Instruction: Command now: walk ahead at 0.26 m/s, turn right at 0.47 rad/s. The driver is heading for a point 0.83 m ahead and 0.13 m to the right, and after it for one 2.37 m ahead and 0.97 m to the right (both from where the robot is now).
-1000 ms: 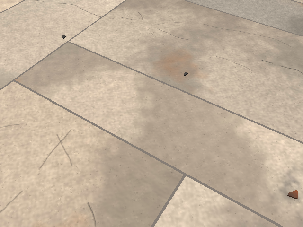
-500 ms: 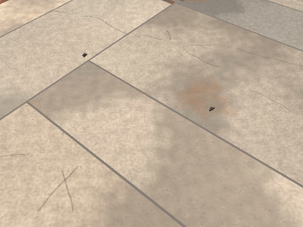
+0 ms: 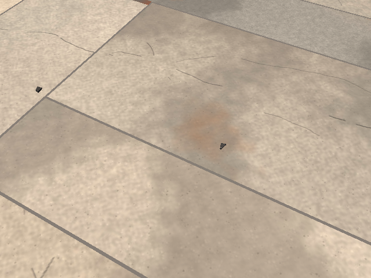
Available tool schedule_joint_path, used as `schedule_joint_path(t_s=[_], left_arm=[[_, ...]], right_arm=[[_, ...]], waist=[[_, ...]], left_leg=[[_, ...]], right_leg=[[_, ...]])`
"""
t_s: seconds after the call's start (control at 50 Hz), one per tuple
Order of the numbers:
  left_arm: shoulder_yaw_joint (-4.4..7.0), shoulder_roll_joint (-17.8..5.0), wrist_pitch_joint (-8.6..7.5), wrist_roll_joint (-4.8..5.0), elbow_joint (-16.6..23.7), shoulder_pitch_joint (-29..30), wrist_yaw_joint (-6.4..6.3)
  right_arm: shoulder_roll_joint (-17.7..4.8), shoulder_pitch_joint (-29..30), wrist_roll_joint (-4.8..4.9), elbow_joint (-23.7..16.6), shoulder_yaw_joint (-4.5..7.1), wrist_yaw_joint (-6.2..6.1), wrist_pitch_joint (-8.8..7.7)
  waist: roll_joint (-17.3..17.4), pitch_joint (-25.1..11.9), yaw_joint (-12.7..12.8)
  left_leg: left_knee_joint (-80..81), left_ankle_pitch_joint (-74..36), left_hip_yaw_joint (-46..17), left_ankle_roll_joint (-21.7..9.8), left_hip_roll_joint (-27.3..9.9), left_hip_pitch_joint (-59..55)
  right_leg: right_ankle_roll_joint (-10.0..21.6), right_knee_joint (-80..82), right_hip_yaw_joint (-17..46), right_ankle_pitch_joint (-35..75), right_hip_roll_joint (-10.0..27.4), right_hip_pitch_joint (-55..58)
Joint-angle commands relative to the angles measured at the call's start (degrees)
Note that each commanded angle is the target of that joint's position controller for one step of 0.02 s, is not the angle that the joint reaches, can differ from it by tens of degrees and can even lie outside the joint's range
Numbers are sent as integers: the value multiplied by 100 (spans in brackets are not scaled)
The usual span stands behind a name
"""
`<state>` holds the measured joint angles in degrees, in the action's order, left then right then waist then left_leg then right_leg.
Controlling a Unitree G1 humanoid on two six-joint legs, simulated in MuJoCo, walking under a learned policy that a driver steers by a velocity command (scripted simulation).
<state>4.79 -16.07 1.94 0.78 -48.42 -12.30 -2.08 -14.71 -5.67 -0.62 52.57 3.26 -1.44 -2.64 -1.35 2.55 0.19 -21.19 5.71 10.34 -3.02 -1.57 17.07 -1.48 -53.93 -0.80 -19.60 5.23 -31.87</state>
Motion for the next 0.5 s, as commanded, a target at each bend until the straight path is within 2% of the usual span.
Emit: schedule_joint_path(t_s=[0.02,0.08,0.12,0.14,0.16,0.18,0.2,0.22,0.24,0.26,0.28,0.3,0.32,0.36,0.42,0.5], left_arm=[[111,-387,-75,1,298,-269,102],[147,-407,-109,16,334,-124,188],[159,-351,-117,33,260,-307,233],[173,-328,-119,30,126,-582,240],[227,-404,-121,39,-98,-1028,226],[328,-690,-146,65,-268,-1564,169],[449,-1412,-213,51,-145,-1798,131],[375,-1291,-424,-69,17,-1604,190],[316,-1116,-578,-92,150,-1225,179],[271,-938,-647,-20,220,-1003,166],[233,-819,-638,48,250,-919,150],[187,-688,-621,52,263,-933,117],[155,-607,-619,21,261,-990,83],[159,-627,-630,-13,229,-1133,25],[170,-645,-632,-27,135,-1376,-10],[191,-662,-642,-1,-44,-1589,19]], right_arm=[[-1109,353,98,-382,272,-75,-71],[-1211,237,184,-375,324,-29,-20],[-1212,284,254,-393,337,3,53],[-1143,342,280,-405,325,15,97],[-933,393,260,-418,278,33,130],[-544,482,178,-472,182,85,148],[-302,783,105,-768,114,145,70],[-556,1171,182,-925,162,200,-114],[-774,1120,280,-928,207,261,-258],[-894,956,223,-780,243,278,-352],[-914,957,88,-689,263,260,-407],[-862,1010,43,-664,269,265,-423],[-762,1025,62,-618,250,291,-415],[-549,1116,82,-571,194,322,-385],[-345,1507,142,-654,102,366,-348],[-382,1856,191,-821,46,425,-356]], waist=[[790,-711,126],[721,-588,108],[639,-494,260],[548,-460,388],[309,-392,519],[-589,-323,621],[-1713,22,569],[-1183,77,581],[-1022,162,354],[-813,101,204],[-586,-37,174],[-498,-106,133],[-462,-174,119],[-402,-221,166],[-510,-37,353],[-556,304,517]], left_leg=[[1456,1511,-1116,-911,-1733,-211],[1395,1979,-1028,-773,-1810,-516],[1168,2374,-869,-618,-1771,-476],[902,2616,-698,-489,-1633,-293],[289,2766,-462,-311,-1356,-17],[-1346,2606,89,8,-865,685],[-3246,2953,59,402,4,2803],[-3906,2725,-1032,254,108,3538],[-3919,2070,-1269,135,-108,3775],[-3765,1516,-1279,113,-244,3629],[-3486,1155,-1270,151,-295,3408],[-3167,808,-1279,206,-302,3139],[-2900,438,-1214,266,-243,2956],[-2280,-172,-1111,356,-135,2626],[-1422,-848,-997,402,-5,2146],[-919,-1006,-974,297,-22,2022]], right_leg=[[166,550,-32,272,120,710],[327,1175,-261,53,10,892],[500,1840,-486,126,-87,1315],[619,2252,-657,225,-230,1732],[796,2595,-655,69,-395,2193],[1167,3280,440,-650,165,2733],[1989,4060,3193,-1682,1350,3411],[2210,4574,4088,-1940,1592,3413],[2018,4567,3644,-1334,1519,3488],[1770,4399,3054,-513,1327,3501],[1582,4346,2638,88,1151,3482],[1476,4361,2333,524,1002,3404],[1412,4384,2043,1002,885,3406],[1313,4380,1543,1695,691,3355],[1203,4454,1136,1762,535,3024],[1189,4465,1120,1652,707,3068]])
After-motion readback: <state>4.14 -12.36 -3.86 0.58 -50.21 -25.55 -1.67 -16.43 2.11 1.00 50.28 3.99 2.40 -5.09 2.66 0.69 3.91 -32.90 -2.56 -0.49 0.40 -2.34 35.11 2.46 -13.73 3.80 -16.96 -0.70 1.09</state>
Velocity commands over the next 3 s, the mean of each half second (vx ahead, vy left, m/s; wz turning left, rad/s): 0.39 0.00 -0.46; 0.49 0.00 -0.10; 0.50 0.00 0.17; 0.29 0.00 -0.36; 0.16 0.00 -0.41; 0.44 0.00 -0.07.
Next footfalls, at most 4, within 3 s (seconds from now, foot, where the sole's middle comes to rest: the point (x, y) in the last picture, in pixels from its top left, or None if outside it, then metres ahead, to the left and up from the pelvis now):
0.18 right None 0.07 -0.14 -0.78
0.64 left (192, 277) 0.46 0.01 -0.78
1.16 right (275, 215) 0.70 -0.32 -0.78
1.68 left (218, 147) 1.03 -0.12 -0.78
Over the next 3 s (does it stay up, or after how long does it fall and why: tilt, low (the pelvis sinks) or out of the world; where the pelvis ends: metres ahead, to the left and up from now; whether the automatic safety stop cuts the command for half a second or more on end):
stays up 1.17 -0.36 0.00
